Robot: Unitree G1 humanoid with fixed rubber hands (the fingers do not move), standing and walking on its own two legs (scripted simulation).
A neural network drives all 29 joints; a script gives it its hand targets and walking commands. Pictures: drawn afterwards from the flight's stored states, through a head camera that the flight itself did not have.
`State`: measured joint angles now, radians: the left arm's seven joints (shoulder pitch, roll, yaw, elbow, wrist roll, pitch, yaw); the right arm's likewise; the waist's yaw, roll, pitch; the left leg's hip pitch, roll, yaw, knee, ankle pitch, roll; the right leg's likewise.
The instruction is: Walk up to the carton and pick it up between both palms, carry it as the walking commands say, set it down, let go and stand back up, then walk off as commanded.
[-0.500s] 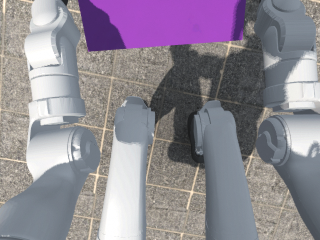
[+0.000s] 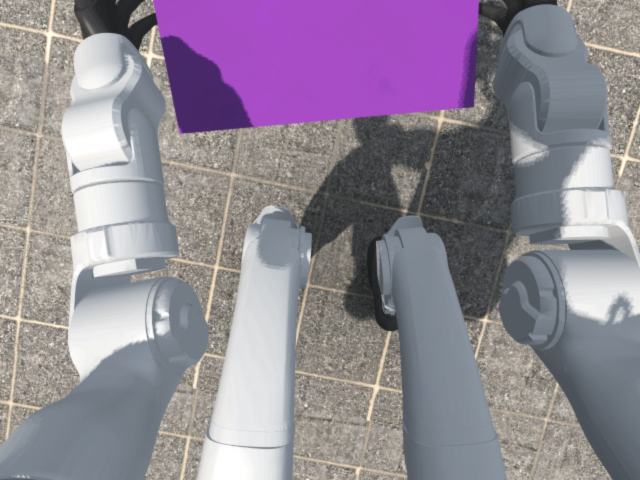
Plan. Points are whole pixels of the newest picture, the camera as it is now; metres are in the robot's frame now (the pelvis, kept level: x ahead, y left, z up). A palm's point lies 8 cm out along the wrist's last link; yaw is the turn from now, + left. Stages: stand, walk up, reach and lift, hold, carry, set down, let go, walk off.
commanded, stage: reach and lift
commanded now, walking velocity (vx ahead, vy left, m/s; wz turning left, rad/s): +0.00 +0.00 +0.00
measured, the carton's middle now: (318, 51) +0.52 +0.05 -0.18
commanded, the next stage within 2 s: none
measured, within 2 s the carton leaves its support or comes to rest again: neither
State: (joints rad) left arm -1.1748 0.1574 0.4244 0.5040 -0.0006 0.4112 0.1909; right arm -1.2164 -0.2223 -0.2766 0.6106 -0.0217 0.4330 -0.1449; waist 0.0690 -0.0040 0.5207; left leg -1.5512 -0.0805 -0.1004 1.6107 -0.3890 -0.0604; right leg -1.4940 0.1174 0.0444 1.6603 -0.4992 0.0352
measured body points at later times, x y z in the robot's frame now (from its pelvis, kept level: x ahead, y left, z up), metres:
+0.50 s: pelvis +0.01 +0.00 +0.05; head +0.28 +0.03 +0.40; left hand +0.49 +0.23 -0.01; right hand +0.53 -0.14 -0.01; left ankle +0.17 +0.13 -0.51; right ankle +0.13 -0.12 -0.51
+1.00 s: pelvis +0.11 +0.00 +0.17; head +0.24 +0.00 +0.60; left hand +0.47 +0.21 +0.12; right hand +0.51 -0.17 +0.12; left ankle +0.17 +0.13 -0.51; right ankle +0.13 -0.12 -0.51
